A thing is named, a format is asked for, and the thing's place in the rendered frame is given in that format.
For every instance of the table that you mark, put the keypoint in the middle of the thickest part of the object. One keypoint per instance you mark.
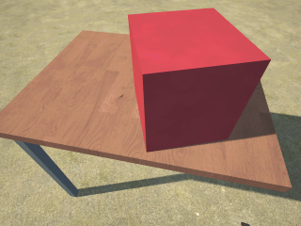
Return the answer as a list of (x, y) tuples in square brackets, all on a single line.
[(84, 101)]

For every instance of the carton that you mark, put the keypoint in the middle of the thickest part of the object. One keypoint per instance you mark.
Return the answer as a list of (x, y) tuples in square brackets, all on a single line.
[(194, 73)]

